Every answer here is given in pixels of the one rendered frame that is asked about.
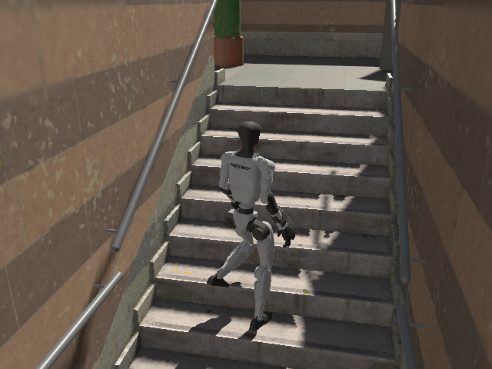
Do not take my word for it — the left robot foot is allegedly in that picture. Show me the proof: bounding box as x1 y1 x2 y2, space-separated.
207 275 230 288

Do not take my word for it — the robot right forearm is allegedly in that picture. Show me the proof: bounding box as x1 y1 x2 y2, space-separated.
266 193 288 230

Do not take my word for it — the robot left upper arm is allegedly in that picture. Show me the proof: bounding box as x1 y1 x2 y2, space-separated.
219 151 236 190

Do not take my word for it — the robot right hand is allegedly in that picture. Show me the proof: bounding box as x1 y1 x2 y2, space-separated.
276 225 295 248

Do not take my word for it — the robot left forearm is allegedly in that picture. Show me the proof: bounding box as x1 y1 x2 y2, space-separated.
220 188 236 203

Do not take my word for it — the robot foot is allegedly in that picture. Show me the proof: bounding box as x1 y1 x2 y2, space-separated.
207 275 230 288
250 311 272 331

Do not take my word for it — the right robot foot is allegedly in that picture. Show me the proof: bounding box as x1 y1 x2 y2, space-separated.
250 311 272 331

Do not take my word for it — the robot right upper arm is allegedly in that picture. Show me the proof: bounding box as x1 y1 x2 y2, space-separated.
258 157 275 204

